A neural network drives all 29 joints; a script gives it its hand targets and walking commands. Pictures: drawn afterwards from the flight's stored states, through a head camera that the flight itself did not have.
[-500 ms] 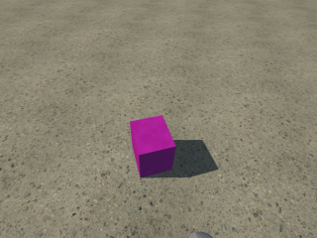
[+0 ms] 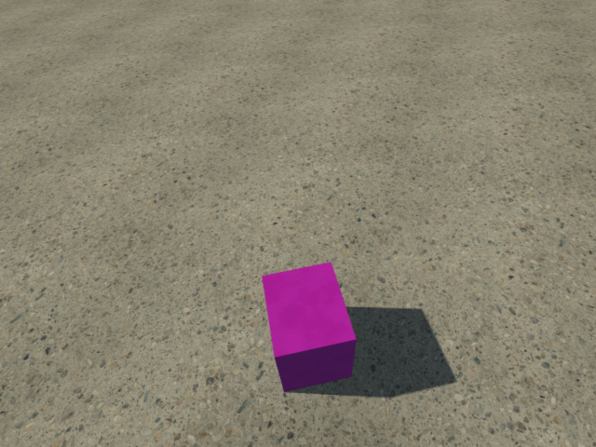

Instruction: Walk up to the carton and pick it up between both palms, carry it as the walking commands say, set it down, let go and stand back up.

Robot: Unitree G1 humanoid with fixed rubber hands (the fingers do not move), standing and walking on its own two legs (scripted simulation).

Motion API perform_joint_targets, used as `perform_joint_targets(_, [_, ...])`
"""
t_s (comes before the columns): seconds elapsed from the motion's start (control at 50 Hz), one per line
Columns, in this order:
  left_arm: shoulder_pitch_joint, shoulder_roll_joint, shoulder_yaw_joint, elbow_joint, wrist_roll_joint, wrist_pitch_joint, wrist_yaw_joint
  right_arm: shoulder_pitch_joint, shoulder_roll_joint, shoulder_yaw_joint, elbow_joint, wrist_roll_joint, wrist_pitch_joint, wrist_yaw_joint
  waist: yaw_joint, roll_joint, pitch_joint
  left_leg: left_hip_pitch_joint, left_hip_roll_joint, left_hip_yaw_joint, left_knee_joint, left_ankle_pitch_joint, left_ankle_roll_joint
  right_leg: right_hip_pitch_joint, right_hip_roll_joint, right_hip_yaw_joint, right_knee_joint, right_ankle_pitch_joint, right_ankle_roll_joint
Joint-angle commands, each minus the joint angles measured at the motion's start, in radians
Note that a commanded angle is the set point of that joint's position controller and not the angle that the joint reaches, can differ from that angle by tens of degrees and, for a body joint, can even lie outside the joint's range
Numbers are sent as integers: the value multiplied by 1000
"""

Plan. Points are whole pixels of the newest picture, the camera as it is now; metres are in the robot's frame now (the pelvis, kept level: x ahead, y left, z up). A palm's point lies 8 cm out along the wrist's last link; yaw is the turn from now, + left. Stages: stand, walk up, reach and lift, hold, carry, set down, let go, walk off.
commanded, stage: walk up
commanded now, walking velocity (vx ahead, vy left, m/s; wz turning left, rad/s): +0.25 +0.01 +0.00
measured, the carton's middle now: (307, 327) +0.60 +0.03 -0.63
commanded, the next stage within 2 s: none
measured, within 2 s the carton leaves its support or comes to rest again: neither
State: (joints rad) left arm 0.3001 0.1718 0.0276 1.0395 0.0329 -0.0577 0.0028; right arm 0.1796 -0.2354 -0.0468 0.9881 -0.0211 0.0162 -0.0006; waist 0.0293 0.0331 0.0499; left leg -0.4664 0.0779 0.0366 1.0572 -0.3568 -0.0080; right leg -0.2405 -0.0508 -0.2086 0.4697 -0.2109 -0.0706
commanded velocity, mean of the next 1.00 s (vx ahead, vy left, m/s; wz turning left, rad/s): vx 0.06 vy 0.00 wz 0.00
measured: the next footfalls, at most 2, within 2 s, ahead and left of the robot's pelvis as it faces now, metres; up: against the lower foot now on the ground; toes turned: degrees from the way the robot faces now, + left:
left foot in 0.24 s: +0.14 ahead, +0.16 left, +0.00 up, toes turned +7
right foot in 1.88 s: +0.22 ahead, -0.15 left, +0.00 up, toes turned +1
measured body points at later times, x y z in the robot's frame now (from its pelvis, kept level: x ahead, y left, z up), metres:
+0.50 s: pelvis +0.10 +0.06 +0.00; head +0.13 +0.06 +0.44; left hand +0.14 +0.30 -0.16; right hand +0.15 -0.17 -0.16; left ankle +0.10 +0.15 -0.74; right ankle +0.10 -0.06 -0.74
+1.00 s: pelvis +0.11 +0.03 +0.00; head +0.11 +0.03 +0.45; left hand +0.10 +0.25 -0.16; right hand +0.13 -0.20 -0.16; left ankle +0.10 +0.15 -0.74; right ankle +0.10 -0.06 -0.74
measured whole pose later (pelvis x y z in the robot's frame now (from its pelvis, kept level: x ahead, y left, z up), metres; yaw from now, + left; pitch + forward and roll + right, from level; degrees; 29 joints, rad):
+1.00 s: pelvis +0.11 +0.03 +0.00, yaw +0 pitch -3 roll +1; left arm 0.28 0.13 0.01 1.15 0.02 -0.01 0.04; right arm 0.23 -0.17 -0.02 1.13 -0.01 0.00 -0.04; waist 0.01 0.00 0.05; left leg -0.11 0.04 0.10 0.37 -0.21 -0.01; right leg -0.11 -0.02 -0.11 0.40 -0.24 -0.03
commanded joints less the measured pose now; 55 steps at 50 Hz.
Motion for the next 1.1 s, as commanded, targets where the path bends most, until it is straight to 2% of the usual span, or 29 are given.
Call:
perform_joint_targets(0.0, [30, 181, 37, -36, 7, -6, 5, -27, -30, -1, -48, 2, 14, 20, -13, -182, 41, 13, 39, -4, -251, 88, -26, -16, -254, 240, -325, -88, -65])
perform_joint_targets(0.06, [36, 194, 40, -26, 9, 2, 4, -62, -36, -1, -51, 6, 0, 20, -10, -185, 56, 84, 22, 34, -355, 44, -32, -30, -264, 248, -330, -170, -76])
perform_joint_targets(0.1, [44, 187, 34, -8, 13, 3, 5, -43, -31, 5, -33, 9, -9, 15, -15, -175, 42, 157, -1, 48, -449, 57, -29, -31, -249, 233, -295, -137, -67])
perform_joint_targets(0.12, [37, 186, 33, -6, 11, 7, 6, -15, -31, 6, -20, 9, -17, 8, -31, -160, 35, 214, -19, 63, -518, 104, -27, -47, -235, 214, -262, -130, -54])
perform_joint_targets(0.14, [33, 176, 28, -2, 4, 12, 6, 13, -31, 8, -9, 6, -27, 3, -46, -126, 17, 275, -34, 85, -599, 167, -25, -47, -197, 176, -208, -91, -38])
perform_joint_targets(0.16, [57, 133, 15, -1, -2, 13, 5, 53, -48, -1, 5, 4, -40, -4, -57, -22, -37, 355, -21, 68, -656, 205, -11, -34, -152, 146, -135, -64, -10])
perform_joint_targets(0.18, [73, 93, 2, 0, -11, 13, 4, 85, -99, -18, 13, -8, -50, -14, -63, 113, -74, 382, 103, -71, -718, 186, 23, -56, -82, 84, -19, -118, 30])
perform_joint_targets(0.2, [77, 56, -7, -20, -13, 17, 4, 101, -151, -29, 9, -9, -52, -19, -58, 246, -66, 400, 233, -276, -828, 136, 82, -138, -13, 61, 110, -173, 64])
perform_joint_targets(0.22, [62, 54, -3, -30, -12, 28, 6, 104, -148, -27, 8, -10, -51, -24, -53, 240, -12, 376, 287, -328, -880, 194, 130, -179, -7, 105, 192, -264, 70])
perform_joint_targets(0.24, [63, 49, 4, -24, -15, 43, 17, 29, -108, 1, -1, -1, -47, -34, -3, 144, 38, 304, 263, -221, -777, 764, 120, -105, -29, 161, 176, -292, 81])
perform_joint_targets(0.26, [88, 67, 8, -22, -24, 52, 24, 10, -89, 6, -14, 11, -56, -38, -9, 171, 6, 330, 240, -149, -721, 1012, 147, -69, -23, 163, 177, -264, 93])
perform_joint_targets(0.3, [58, 73, 7, -25, -28, 56, 24, 31, -74, 19, 0, 16, -61, -42, -18, 157, -73, 428, 182, -98, -666, 1125, 131, -58, -16, 157, 121, -204, 96])
perform_joint_targets(0.4, [79, 75, 10, -1, -32, 74, 34, 32, -63, 12, 2, 24, -38, -46, -3, 88, -141, 436, 143, -57, -641, 896, 115, 20, -13, 116, 17, -21, 94])
perform_joint_targets(0.44, [57, 98, 12, -1, -31, 68, 37, 23, -58, 7, -6, 24, -34, -40, 7, 45, -152, 355, 108, -51, -654, 662, 88, 121, -50, 135, -44, 186, 84])
perform_joint_targets(0.46, [34, 104, 17, -9, -29, 66, 36, 41, -36, 14, -2, 22, -32, -38, 3, -20, -144, 313, 79, -43, -659, 519, 74, 161, -80, 159, -60, 271, 72])
perform_joint_targets(0.48, [11, 110, 19, -9, -28, 66, 34, 57, -17, 21, 8, 23, -27, -39, -8, -38, -128, 301, 51, -28, -683, 422, 57, 159, -97, 177, -53, 320, 58])
perform_joint_targets(0.5, [-9, 102, 14, 5, -28, 70, 33, 59, -18, 20, 15, 20, -23, -41, -17, -68, -102, 312, 45, -19, -705, 354, 51, 135, -94, 175, -47, 301, 50])
perform_joint_targets(0.52, [-25, 102, 10, 16, -26, 70, 34, 61, -32, 12, 17, 19, -21, -43, -18, -124, -94, 335, 54, -25, -705, 356, 50, 112, -86, 170, -59, 287, 48])
perform_joint_targets(0.58, [-15, 80, -2, 22, -25, 64, 38, 64, -37, 13, 35, 17, -25, -38, -14, -111, -50, 341, 61, -33, -700, 414, 42, 102, -83, 167, -89, 286, 53])
perform_joint_targets(0.6, [-17, 79, -4, 31, -25, 62, 39, 59, -34, 15, 43, 17, -24, -38, -17, -91, -23, 332, 54, -34, -709, 398, 38, 95, -85, 181, -98, 284, 53])
perform_joint_targets(0.62, [-20, 71, -7, 36, -23, 59, 40, 79, -19, 19, 52, 16, -24, -39, -20, -107, -4, 334, 50, -33, -715, 377, 32, 90, -87, 182, -101, 284, 51])
perform_joint_targets(0.7, [-10, 71, -6, 53, -21, 55, 40, 85, -14, 20, 83, 14, -19, -40, -28, -53, 53, 327, 43, -25, -741, 297, 18, 60, -89, 201, -134, 232, 50])
perform_joint_targets(0.72, [-16, 74, -6, 58, -20, 54, 41, 93, -11, 21, 81, 15, -19, -40, -30, -78, 67, 327, 40, -27, -747, 284, 16, 54, -91, 211, -144, 236, 49])
perform_joint_targets(0.8, [0, 81, -4, 73, -19, 45, 39, 87, -17, 17, 96, 13, -19, -42, -34, -35, 44, 353, 36, -22, -746, 258, 10, 59, -93, 222, -157, 231, 50])
perform_joint_targets(0.9, [19, 61, -3, 90, -15, 40, 39, 94, 5, 16, 116, 11, -18, -45, -36, -19, 12, 370, 36, -15, -742, 250, 9, 63, -92, 230, -161, 214, 42])
perform_joint_targets(0.94, [22, 68, 0, 98, -17, 38, 39, 93, -5, 13, 120, 11, -20, -46, -37, -50, -2, 378, 39, -18, -733, 250, 13, 59, -88, 224, -167, 188, 45])
perform_joint_targets(1.02, [31, 59, 0, 108, -17, 37, 38, 100, 9, 18, 131, 12, -16, -46, -36, -41, 2, 366, 35, -12, -734, 232, 9, 52, -87, 232, -177, 155, 44])
perform_joint_targets(1.04, [26, 57, 2, 105, -17, 39, 38, 101, 8, 17, 137, 11, -16, -47, -34, -29, 15, 352, 37, -9, -736, 221, 7, 45, -88, 226, -185, 103, 46])
perform_joint_targets(1.08, [32, 53, -1, 109, -15, 42, 37, 109, 6, 15, 137, 12, -15, -47, -32, -43, 27, 345, 40, -18, -743, 223, 8, 37, -80, 224, -190, 78, 45])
